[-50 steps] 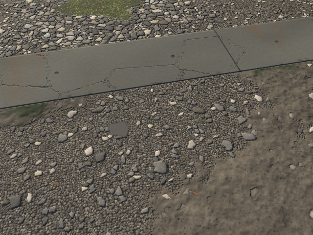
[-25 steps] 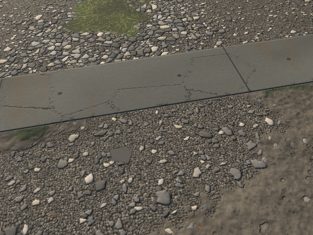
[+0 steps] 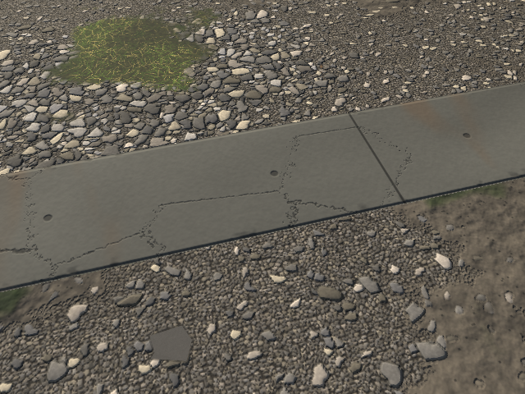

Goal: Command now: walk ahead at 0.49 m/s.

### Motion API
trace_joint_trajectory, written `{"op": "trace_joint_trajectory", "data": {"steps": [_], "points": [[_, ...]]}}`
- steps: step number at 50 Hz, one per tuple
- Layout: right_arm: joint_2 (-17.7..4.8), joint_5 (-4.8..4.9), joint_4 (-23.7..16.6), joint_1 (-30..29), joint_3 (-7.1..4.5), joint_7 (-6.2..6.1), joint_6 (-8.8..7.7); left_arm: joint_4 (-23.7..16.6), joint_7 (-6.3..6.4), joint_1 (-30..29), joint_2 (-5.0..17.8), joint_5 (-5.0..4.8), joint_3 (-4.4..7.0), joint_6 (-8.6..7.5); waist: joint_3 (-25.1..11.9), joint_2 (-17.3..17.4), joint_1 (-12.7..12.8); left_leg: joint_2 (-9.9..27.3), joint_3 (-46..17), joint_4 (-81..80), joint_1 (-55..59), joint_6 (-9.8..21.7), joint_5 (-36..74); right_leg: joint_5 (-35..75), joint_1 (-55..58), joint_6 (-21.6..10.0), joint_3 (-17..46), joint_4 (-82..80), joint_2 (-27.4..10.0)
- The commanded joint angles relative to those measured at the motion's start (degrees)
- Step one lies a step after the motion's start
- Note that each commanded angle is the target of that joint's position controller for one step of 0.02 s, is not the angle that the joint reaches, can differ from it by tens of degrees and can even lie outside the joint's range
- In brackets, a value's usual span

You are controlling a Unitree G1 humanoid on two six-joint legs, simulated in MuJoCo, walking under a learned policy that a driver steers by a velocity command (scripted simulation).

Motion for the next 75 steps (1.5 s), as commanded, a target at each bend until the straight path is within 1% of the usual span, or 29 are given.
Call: {"op": "trace_joint_trajectory", "data": {"steps": [1,10,12,14,15,16,17,18,20,22,32,39,41,43,44,45,46,47,49,54,65,68,69,70,71,72,73,74,75], "points": [[-7.50,0.04,-3.09,-2.28,-1.17,-1.12,-1.06,-2.40,0.40,2.08,2.66,0.73,0.80,0.20,3.16,4.47,2.70,15.98,-11.95,-11.96,-6.11,9.84,3.55,9.05,-1.35,1.57,0.10,-7.79,-2.44],[-9.75,1.54,-0.26,6.51,-1.81,-2.19,0.90,-7.65,-2.08,-14.26,2.44,-0.55,0.16,-0.99,4.69,5.17,-2.75,18.61,-10.13,-7.04,8.14,6.50,3.03,12.69,0.34,1.05,-2.44,-33.30,1.78],[-10.39,1.58,-0.14,6.07,-2.16,-2.32,1.50,-8.04,-2.67,-13.12,3.68,-0.56,0.53,-1.50,3.97,5.87,-1.35,20.03,-10.97,-3.98,10.72,5.61,5.54,8.01,3.40,-0.55,-2.88,-35.68,2.67],[-10.28,1.32,-0.68,3.89,-2.02,-2.33,2.14,-5.52,-2.63,-3.46,6.56,-0.41,2.18,-1.89,-1.37,6.15,4.25,17.29,-8.37,7.45,10.03,3.62,21.19,5.64,17.15,-2.84,-5.63,-38.09,5.96],[-8.11,0.55,-1.66,3.41,-1.13,-2.30,2.18,-2.46,-2.20,7.99,10.44,-0.16,3.78,-2.03,-9.21,3.64,8.65,13.73,-5.19,22.22,2.87,1.69,21.36,7.09,33.38,-5.67,-1.60,-36.66,2.40],[-1.91,0.29,-2.68,9.00,0.80,-1.82,1.06,-0.86,-2.03,16.35,16.97,0.81,5.43,-1.60,-18.08,-9.60,8.26,4.61,-0.32,46.15,-21.24,-2.95,2.18,1.19,57.52,-14.21,22.18,-38.94,-12.25],[-2.49,1.02,-2.03,9.45,0.91,-1.55,-0.55,-0.47,-2.28,17.78,13.55,0.68,4.39,-1.48,-22.14,-13.45,8.40,1.97,-8.69,56.41,-30.71,-2.71,-24.20,-3.59,61.23,-16.78,39.15,-47.63,-16.30],[-8.55,2.58,-3.36,4.40,-0.69,-1.31,-1.44,-1.19,-2.30,13.08,9.69,0.42,3.11,-1.65,-14.40,-8.99,7.57,5.73,-10.89,60.65,-35.63,-1.34,-21.25,-4.38,54.87,-13.63,32.24,-48.19,-14.44],[-8.62,1.97,-4.91,-1.82,-1.10,-1.82,-1.31,-3.31,-2.61,3.03,5.78,0.53,1.71,-1.46,-5.29,-1.23,4.15,11.15,-8.02,55.50,-32.63,-1.00,-11.24,4.31,38.53,-10.79,17.66,-51.34,-9.80],[-6.38,1.30,-4.50,-0.21,-1.39,-2.12,0.38,-2.88,-3.09,0.90,3.70,1.04,1.12,-1.67,-2.71,-2.69,1.11,13.38,-7.90,50.26,-26.29,-1.54,-6.63,8.14,30.38,-9.55,10.75,-55.07,-6.09],[-3.64,0.88,-9.43,-15.82,-1.33,-1.72,1.20,1.94,-0.87,9.98,7.18,0.41,1.87,-0.97,2.82,-1.16,3.97,11.74,-4.79,23.24,-30.41,-4.05,13.49,15.13,32.32,-8.82,0.47,-59.37,-3.63],[-4.44,1.54,-12.93,-23.52,-1.07,0.37,0.13,5.01,-0.16,13.75,8.19,-0.27,2.64,0.58,5.37,-1.55,4.98,9.90,-4.15,13.87,-30.60,-1.44,6.96,17.82,43.36,-7.93,0.79,-54.38,-8.09],[-6.28,1.52,-12.12,-19.27,-1.90,0.57,-0.19,4.73,-0.05,11.89,9.15,-0.25,2.99,1.04,2.37,-2.93,2.13,7.45,-2.09,12.75,-21.98,0.10,3.24,29.94,43.82,-6.80,0.08,-49.30,-7.88],[-11.00,1.30,-7.02,-2.36,-4.45,-0.08,-0.17,3.82,-0.09,9.94,7.73,0.27,2.33,1.53,-7.95,-1.81,-5.77,6.19,-1.65,13.02,2.66,3.26,4.67,38.63,36.03,-3.93,-3.82,-29.45,-2.69],[-16.40,0.04,-5.34,6.93,-5.80,-0.59,0.02,2.66,-0.49,14.52,3.28,0.94,0.90,0.92,-17.42,8.32,-5.75,20.66,-22.02,13.11,25.87,10.19,1.74,18.13,15.60,-0.55,-6.46,-7.03,3.88],[-15.83,0.38,-4.67,8.72,-5.28,-0.28,0.24,3.55,-1.02,17.74,-0.82,0.59,-0.49,-0.58,-23.61,18.02,-4.37,28.20,-44.44,3.42,34.91,15.10,-6.63,-21.43,1.62,0.81,0.22,6.17,11.43],[-11.54,1.02,-4.90,5.84,-4.04,-0.31,0.08,2.76,-1.28,12.46,5.41,-1.16,1.15,-1.68,-17.39,13.42,-4.94,26.13,-41.30,1.20,30.18,12.08,-10.94,-20.48,-4.49,-0.49,4.45,11.96,7.79],[-9.61,1.24,-6.17,0.09,-3.40,-0.44,0.03,0.97,-1.20,7.42,7.41,-1.90,1.62,-2.26,-9.81,10.31,-3.51,24.63,-32.88,-0.11,21.05,9.72,-7.71,-14.70,-6.37,-1.34,2.26,11.10,4.61],[-6.36,0.15,-7.26,-6.84,-2.36,-0.10,-0.18,0.51,-0.37,4.66,6.51,-0.61,2.27,-1.63,-3.31,5.41,0.45,20.35,-21.91,-3.93,5.31,7.73,1.03,-5.94,-0.21,-1.23,0.90,4.96,0.00],[-7.69,-0.05,-4.64,-3.88,-2.60,-0.74,-0.64,-0.23,0.13,3.91,3.64,0.09,2.53,0.93,0.22,5.75,2.79,17.67,-13.29,-9.62,-1.30,8.65,8.08,2.10,0.64,0.59,0.11,-4.37,-2.00],[-8.62,0.58,-0.29,5.33,-2.43,-2.63,1.68,-6.21,-2.23,-15.23,1.52,0.29,1.31,-0.39,4.52,5.38,-2.58,16.50,-5.73,-4.85,8.73,5.12,21.06,16.95,0.68,1.00,-4.19,-33.85,3.18],[-9.40,0.77,0.19,3.77,-2.70,-3.08,2.55,-5.56,-2.97,-11.03,3.98,0.54,2.03,-0.94,0.58,7.85,0.47,17.49,-6.53,2.97,12.21,3.00,32.37,13.27,8.20,-1.42,-4.16,-36.77,5.61],[-6.49,-5.98,1.68,5.48,-1.25,0.33,-0.10,-3.56,-2.91,-5.51,5.77,4.26,2.11,-0.78,-3.33,4.95,3.81,16.02,-5.64,5.55,14.14,2.03,36.27,22.60,15.92,-2.50,-2.61,-40.33,5.59],[-8.28,-4.08,1.00,4.60,-2.18,1.84,-0.83,-2.54,-2.53,-1.59,9.15,3.72,3.49,-0.91,-8.90,3.11,5.20,11.61,-3.65,11.73,12.28,0.16,34.67,27.20,28.33,-5.55,-5.35,-41.10,6.57],[-2.91,-3.58,0.42,12.09,-0.57,2.18,-1.14,-2.90,-2.55,0.94,13.28,3.74,3.76,-0.90,-21.26,-6.41,2.57,5.21,-2.26,24.46,-2.90,-3.50,12.40,52.73,53.62,-17.47,3.45,-33.42,-4.91],[-0.86,-3.04,0.03,18.23,0.61,2.74,-1.40,-1.71,-2.80,10.01,11.66,3.44,3.03,-0.35,-33.27,-15.37,4.80,-0.78,-3.12,41.20,-18.51,-6.54,-31.43,50.31,72.02,-29.37,27.86,-40.57,-20.28],[-7.04,-2.06,-2.33,6.35,-1.46,2.70,-0.29,0.86,-1.49,15.11,10.38,4.57,3.68,-0.75,-23.22,-6.58,9.39,2.92,-9.05,50.59,-23.88,-4.83,-33.46,32.84,62.16,-22.15,27.52,-45.87,-17.72],[-7.07,-2.25,-3.42,1.10,-1.87,1.59,0.38,0.78,-0.49,8.28,11.54,3.09,4.24,-1.32,-10.41,-3.40,6.31,6.92,-9.11,52.78,-24.34,-3.95,-30.15,22.33,45.87,-15.67,18.58,-48.84,-15.09],[-6.54,-3.05,-2.68,2.94,-1.91,0.21,0.80,-1.67,0.09,-0.47,7.50,1.45,3.02,-1.20,-6.88,-2.25,2.13,10.01,-8.51,49.34,-19.36,-4.37,-28.57,18.90,35.58,-13.36,13.24,-51.81,-12.84]]}}
Velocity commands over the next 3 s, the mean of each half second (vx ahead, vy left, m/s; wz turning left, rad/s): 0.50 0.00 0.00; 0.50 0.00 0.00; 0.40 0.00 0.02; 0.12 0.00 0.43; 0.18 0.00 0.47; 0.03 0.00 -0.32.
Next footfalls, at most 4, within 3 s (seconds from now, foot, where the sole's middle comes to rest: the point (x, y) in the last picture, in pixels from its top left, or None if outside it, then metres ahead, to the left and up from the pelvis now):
0.30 right None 0.34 -0.17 -0.78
0.86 left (239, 345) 0.65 0.07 -0.78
1.40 right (311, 250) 0.96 -0.15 -0.78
1.90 left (229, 274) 0.88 0.10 -0.78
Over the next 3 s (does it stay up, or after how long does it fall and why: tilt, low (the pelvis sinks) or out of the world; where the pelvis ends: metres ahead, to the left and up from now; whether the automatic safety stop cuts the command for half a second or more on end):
stays up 1.10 0.04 -0.01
